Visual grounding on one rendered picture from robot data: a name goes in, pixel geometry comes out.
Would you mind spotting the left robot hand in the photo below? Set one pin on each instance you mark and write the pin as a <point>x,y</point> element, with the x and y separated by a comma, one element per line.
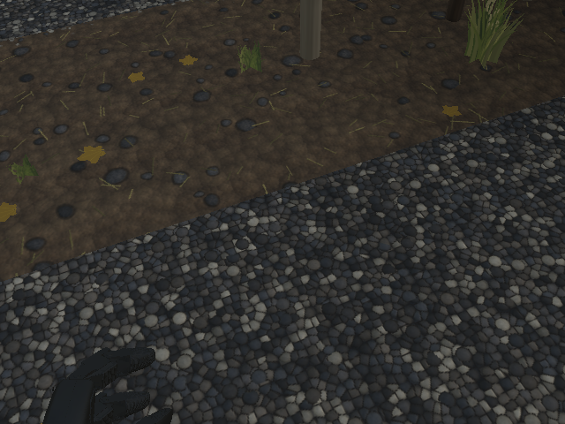
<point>74,401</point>

